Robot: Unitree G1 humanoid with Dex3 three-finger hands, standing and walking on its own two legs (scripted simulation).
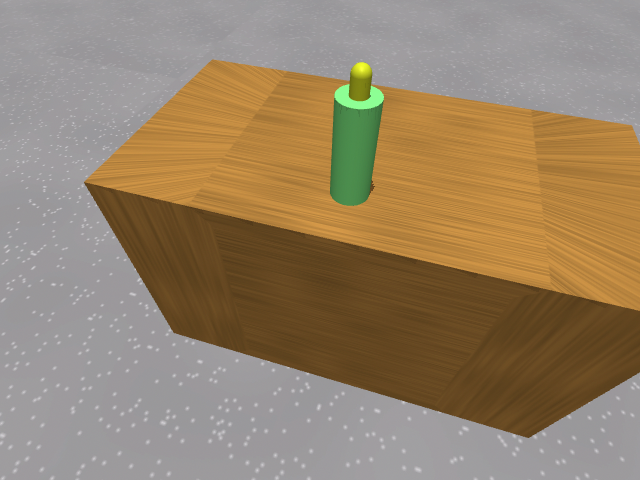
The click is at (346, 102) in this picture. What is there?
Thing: necked bottle
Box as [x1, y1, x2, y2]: [330, 62, 383, 205]
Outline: 359,62 352,67 350,73 350,83 338,88 334,94 330,194 336,201 346,205 354,205 361,203 368,196 383,100 382,93 378,89 370,85 371,69 366,63
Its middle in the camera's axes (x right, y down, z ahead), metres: +0.07 -0.20 +0.71
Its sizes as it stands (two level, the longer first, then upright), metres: 0.084 0.084 0.274
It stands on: a support 0.70 m high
